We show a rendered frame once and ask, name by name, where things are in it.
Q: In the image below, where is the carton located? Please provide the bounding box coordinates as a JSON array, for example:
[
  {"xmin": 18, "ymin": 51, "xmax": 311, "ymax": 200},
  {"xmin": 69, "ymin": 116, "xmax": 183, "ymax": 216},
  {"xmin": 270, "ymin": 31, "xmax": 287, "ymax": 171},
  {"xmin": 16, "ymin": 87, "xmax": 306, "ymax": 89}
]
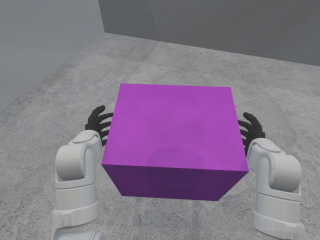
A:
[{"xmin": 101, "ymin": 83, "xmax": 249, "ymax": 201}]

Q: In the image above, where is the robot right hand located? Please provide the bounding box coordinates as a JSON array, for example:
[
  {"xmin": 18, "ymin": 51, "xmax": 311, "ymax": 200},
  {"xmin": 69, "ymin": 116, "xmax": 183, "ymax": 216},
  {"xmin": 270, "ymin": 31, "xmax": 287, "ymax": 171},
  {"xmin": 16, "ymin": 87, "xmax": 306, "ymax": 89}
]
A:
[{"xmin": 238, "ymin": 112, "xmax": 265, "ymax": 157}]

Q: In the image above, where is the right robot forearm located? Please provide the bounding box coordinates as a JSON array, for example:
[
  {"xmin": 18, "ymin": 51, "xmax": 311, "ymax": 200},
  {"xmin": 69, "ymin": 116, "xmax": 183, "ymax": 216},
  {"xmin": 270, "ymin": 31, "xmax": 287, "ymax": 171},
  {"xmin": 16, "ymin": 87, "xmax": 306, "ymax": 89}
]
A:
[{"xmin": 247, "ymin": 138, "xmax": 305, "ymax": 240}]

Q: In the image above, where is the robot left hand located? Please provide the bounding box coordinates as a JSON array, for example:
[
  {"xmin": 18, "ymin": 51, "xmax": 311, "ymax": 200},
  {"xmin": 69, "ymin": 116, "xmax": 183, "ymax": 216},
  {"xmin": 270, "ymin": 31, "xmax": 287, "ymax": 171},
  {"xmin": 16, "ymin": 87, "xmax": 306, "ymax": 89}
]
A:
[{"xmin": 85, "ymin": 105, "xmax": 113, "ymax": 147}]

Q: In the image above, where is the left robot forearm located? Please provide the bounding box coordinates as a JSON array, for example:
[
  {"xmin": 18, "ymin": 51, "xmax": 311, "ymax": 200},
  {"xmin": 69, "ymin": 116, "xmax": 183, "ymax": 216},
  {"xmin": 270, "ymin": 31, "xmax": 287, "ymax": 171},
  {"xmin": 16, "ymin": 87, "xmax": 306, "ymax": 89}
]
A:
[{"xmin": 51, "ymin": 130, "xmax": 103, "ymax": 240}]

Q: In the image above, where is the left robot upper arm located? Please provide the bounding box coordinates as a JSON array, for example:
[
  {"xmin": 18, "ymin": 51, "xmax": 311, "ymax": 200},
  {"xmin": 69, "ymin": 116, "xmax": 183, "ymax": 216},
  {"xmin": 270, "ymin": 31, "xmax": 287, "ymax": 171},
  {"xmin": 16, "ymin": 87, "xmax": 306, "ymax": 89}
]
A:
[{"xmin": 57, "ymin": 230, "xmax": 107, "ymax": 240}]

